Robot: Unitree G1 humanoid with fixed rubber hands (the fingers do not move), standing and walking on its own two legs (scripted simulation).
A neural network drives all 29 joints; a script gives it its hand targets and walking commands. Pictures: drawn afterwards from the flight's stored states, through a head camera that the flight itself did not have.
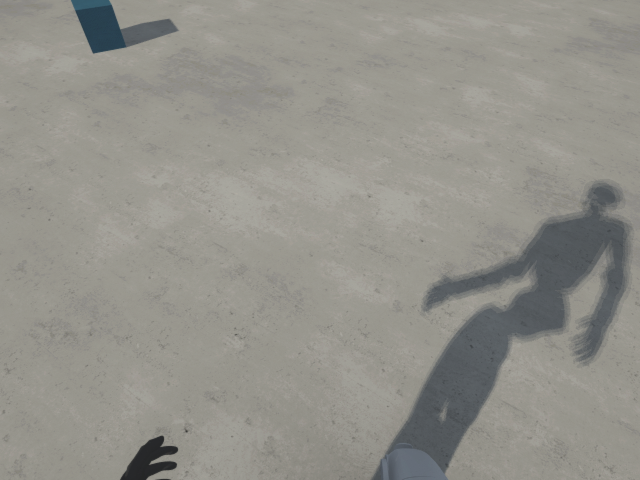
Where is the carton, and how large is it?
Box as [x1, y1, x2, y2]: [71, 0, 125, 52]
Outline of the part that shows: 71,0 93,52 125,46 111,4 108,0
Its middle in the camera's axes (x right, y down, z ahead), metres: -1.53 -1.49 +2.68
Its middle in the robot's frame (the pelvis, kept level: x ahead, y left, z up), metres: +3.06 +1.28 -0.65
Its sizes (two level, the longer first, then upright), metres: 0.259 0.222 0.272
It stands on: the floor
